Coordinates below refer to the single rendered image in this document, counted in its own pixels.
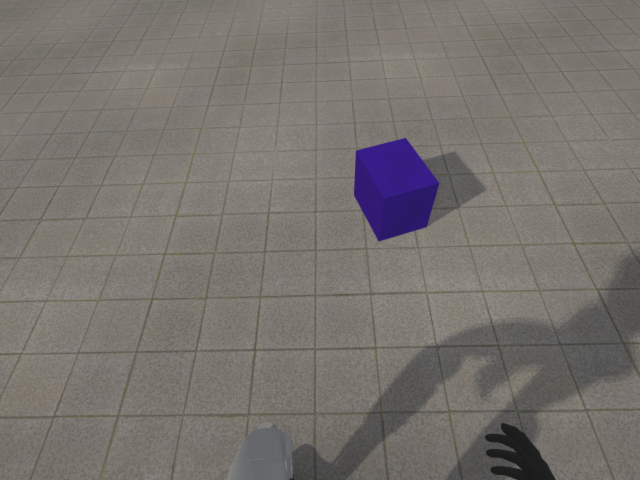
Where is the robot left thigh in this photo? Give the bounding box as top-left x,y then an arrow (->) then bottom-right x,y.
227,428 -> 293,480

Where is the right robot hand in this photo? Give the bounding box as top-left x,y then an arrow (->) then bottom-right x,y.
485,423 -> 556,480

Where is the carton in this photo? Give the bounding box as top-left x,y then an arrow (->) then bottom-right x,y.
354,138 -> 439,241

